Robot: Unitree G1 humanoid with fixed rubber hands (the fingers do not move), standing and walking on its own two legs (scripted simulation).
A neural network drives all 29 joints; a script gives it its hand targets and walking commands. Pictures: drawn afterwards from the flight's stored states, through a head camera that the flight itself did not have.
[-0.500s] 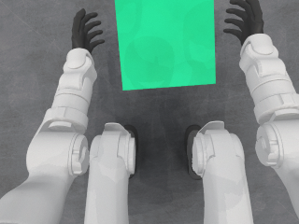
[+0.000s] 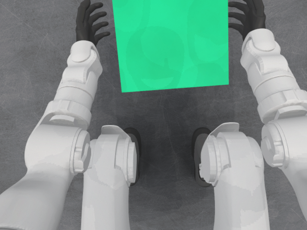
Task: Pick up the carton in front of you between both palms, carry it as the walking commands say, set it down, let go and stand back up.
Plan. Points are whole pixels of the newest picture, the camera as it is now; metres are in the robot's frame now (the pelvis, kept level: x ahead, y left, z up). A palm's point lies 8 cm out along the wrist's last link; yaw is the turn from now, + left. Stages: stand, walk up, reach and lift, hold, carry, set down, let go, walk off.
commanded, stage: reach and lift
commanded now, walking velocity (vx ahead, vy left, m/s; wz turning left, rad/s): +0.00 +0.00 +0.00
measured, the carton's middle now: (169, 47) +0.49 -0.02 -0.25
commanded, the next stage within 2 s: none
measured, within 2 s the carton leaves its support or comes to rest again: leaves its support in 0.44 s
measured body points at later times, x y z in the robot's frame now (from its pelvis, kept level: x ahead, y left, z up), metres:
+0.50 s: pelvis +0.00 +0.00 -0.01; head +0.34 -0.02 +0.27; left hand +0.53 +0.14 -0.17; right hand +0.53 -0.16 -0.18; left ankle +0.12 +0.13 -0.34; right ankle +0.11 -0.13 -0.34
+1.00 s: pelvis +0.00 +0.01 +0.10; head +0.25 -0.01 +0.48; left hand +0.49 +0.14 +0.03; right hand +0.49 -0.17 +0.03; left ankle +0.12 +0.13 -0.34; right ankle +0.11 -0.13 -0.34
